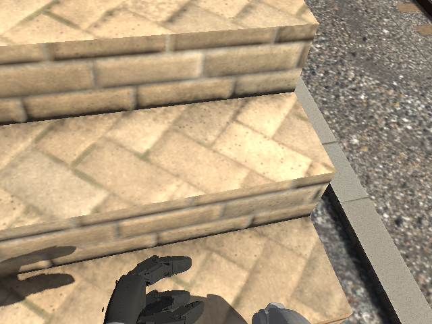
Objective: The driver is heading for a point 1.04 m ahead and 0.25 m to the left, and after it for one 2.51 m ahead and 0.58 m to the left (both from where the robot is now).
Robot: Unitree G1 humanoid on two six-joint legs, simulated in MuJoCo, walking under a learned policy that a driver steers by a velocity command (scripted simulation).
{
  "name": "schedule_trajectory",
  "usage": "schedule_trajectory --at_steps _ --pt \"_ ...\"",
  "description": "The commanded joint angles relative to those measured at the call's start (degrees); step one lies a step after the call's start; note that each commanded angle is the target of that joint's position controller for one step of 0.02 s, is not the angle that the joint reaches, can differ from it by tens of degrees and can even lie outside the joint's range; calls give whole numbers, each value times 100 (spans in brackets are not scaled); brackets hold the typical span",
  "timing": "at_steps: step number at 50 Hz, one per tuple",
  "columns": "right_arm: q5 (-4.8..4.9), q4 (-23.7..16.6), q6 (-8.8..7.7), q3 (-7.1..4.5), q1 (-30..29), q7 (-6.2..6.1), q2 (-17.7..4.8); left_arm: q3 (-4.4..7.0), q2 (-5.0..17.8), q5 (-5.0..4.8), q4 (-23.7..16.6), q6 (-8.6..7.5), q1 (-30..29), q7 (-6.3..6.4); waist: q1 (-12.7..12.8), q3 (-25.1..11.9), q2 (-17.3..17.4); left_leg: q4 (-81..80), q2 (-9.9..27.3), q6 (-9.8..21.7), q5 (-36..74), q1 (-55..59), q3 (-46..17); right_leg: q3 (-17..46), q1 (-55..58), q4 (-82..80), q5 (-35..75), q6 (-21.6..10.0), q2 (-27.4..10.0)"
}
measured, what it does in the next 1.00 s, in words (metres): climbs: right foot 0.19 m higher, then left foot 0.20 m higher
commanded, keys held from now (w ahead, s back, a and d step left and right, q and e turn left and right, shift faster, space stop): w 1.00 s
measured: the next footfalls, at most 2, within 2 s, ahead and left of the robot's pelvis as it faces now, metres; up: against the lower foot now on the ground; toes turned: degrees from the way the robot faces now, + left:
right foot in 0.02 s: +0.19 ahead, -0.09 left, +0.19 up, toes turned -5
left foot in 0.48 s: +0.36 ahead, +0.15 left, +0.39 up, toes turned +5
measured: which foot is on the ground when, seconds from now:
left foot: down 0.00-0.04, up 0.06-0.46, down 0.48-1.00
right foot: up 0.00-0.00, down 0.02-0.50, up 0.52-1.00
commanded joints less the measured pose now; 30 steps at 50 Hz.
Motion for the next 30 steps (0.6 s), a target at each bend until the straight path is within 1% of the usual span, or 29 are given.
schedule_trajectory --at_steps 1,2,3,4,5,6,7,8,9,10,11,12,13,15,16,17,18,19,20,21,22,23,24,25,26,27,28,29,30 --pt "106 -599 -225 -390 -192 320 -1827 278 569 -134 63 -94 1671 90 1371 -2084 2530 3349 1035 846 10523 -217 -60 421 4145 -2265 -227 -152 640" --pt "282 -1002 -295 -378 -149 428 -1395 543 1152 32 449 -201 2316 128 1385 -2145 1455 5179 406 525 7888 -2641 -249 2976 5490 -3127 -338 -536 -517" --pt "310 -1175 -324 -482 -668 514 -1380 842 1978 217 649 -129 2582 184 1538 -2558 -521 8244 -1108 324 1020 -3448 -308 6305 5328 -5966 -892 -1149 -1646" --pt "93 -1300 -336 -510 -830 565 -993 885 1958 88 581 -215 1846 136 1187 -2448 47 11278 -1071 179 358 -3871 -1575 6646 4781 -6643 -325 -1260 -1997" --pt "-55 -1792 -234 -413 -1379 484 -808 813 1791 -26 904 -312 1481 75 729 -1781 235 12056 -722 221 230 -4639 -1519 5994 4348 -6539 -1076 -993 -1846" --pt "-95 -2149 -188 -276 -2003 365 -508 708 1456 36 1344 -420 1698 147 643 -631 304 12514 -690 375 -464 -5749 -1424 5215 3929 -6391 -922 -695 -1835" --pt "-87 -2406 -116 -111 -2214 237 -140 547 977 169 1774 -537 1955 216 460 97 293 12691 -638 532 -1053 -6501 -1698 4367 3615 -6137 -472 -436 -1661" --pt "-75 -2363 -31 9 -2043 185 114 468 654 227 2065 -615 2242 229 293 265 451 13091 -630 686 -1042 -6700 -1757 3815 3520 -6086 340 -165 -1594" --pt "-22 -2243 64 38 -1674 195 138 414 542 217 2257 -677 2389 205 49 317 601 12802 -626 757 -1084 -6743 -1695 3058 3533 -6109 940 58 -1481" --pt "42 -2167 151 57 -1651 192 138 375 574 162 2366 -740 2422 154 -49 418 568 12806 -778 784 -1291 -6927 -1653 2447 3540 -6204 1499 143 -1356" --pt "124 -2149 232 57 -1587 184 78 369 739 232 2425 -846 2444 112 -101 383 401 13047 -898 742 -1483 -7037 -1481 2279 3511 -6471 1721 64 -1461" --pt "96 -2345 344 116 -2017 143 172 382 932 261 2545 -942 2557 56 -79 396 251 13751 -988 721 -1604 -7444 -1222 2204 3573 -6728 1735 -34 -1474" --pt "130 -2498 379 157 -2415 121 222 356 1018 209 2633 -1002 2597 16 -58 481 160 14119 -1027 741 -1736 -7932 -1113 1950 3674 -6854 1654 15 -1420" --pt "137 -2886 421 183 -3152 131 69 380 1383 182 2571 -1060 2575 1 -20 423 167 13688 -935 680 -1717 -8144 -709 1470 3779 -7220 1532 145 -1235" --pt "137 -3082 443 214 -3483 124 -74 379 1486 113 2550 -1044 2499 -21 -82 596 82 12504 -769 665 -1715 -7892 -534 1172 3539 -7450 1410 357 -1081" --pt "91 -3219 477 228 -3814 148 -209 345 1502 48 2552 -1028 2660 38 36 471 17 11656 -637 623 -1492 -7477 -107 1125 3501 -7881 1690 312 -1060" --pt "9 -3215 522 224 -3780 195 -333 335 1511 -35 2597 -982 2870 141 113 151 -136 10971 -457 625 -1290 -6987 122 1080 3891 -8078 2466 304 -1009" --pt "37 -3224 528 257 -3666 250 -507 380 1759 -77 2464 -928 2866 180 145 -11 -460 9269 -343 601 -1517 -5907 577 651 3946 -8493 3707 181 -915" --pt "106 -3037 533 362 -3426 273 -258 371 1670 -123 2473 -856 2935 253 88 -296 -726 8297 -409 672 -1730 -4786 798 445 3974 -8377 5437 31 -850" --pt "212 -2713 518 322 -2972 326 -386 354 1808 -275 2230 -897 2926 386 -4 -948 -781 7431 -769 572 -1847 -3828 938 461 4488 -7666 8436 -114 -914" --pt "331 -2198 547 279 -1929 272 -446 447 2164 -322 2120 -1005 2913 456 -334 -1817 -1345 7535 -1023 502 -1487 -3125 958 533 5163 -6881 11377 -267 -1250" --pt "209 -2084 493 245 -1379 234 -566 588 2607 -346 2134 -1080 2773 317 -655 -2221 -1815 6365 -960 459 -1426 -2973 580 588 6130 -5915 11764 -132 -1530" --pt "-12 -1816 456 107 -1060 207 -914 686 2618 -311 2095 -1077 2933 197 -636 -2544 -1943 5466 -1064 535 -1934 -2557 -376 750 6324 -4593 11084 9 -1396" --pt "-306 -1494 550 -206 -517 191 -1816 652 2022 -202 1848 -1100 3414 55 -398 -2739 -180 4248 104 995 -2177 -1694 -3091 1105 5129 -2666 8294 359 -892" --pt "-243 -1204 778 -482 -750 72 -2363 637 1471 13 1518 -940 2796 -164 -371 -2665 1165 1255 646 1660 -5381 -1543 -5917 1505 3259 -365 2232 589 491" --pt "-178 -1190 725 -577 -1715 102 -2422 604 1155 297 1027 -862 2155 -157 -159 -1857 790 846 1027 1474 -5869 -2503 -6417 2426 2197 2482 1778 693 823" --pt "-227 -1079 606 -423 -2392 180 -1793 550 955 332 611 -916 1727 -141 217 -732 441 1534 846 1385 -5370 -3383 -5481 2527 1230 3753 1985 615 759" --pt "-289 -573 439 -284 -2064 224 -1242 347 438 260 260 -953 1487 -101 404 87 617 1976 795 1337 -4467 -3914 -4335 2527 467 4202 1943 370 775" --pt "-316 -193 340 -173 -1832 240 -722 257 295 184 234 -931 1672 -35 635 349 272 2205 648 1135 -3751 -4019 -3485 2544 154 4288 1837 290 770"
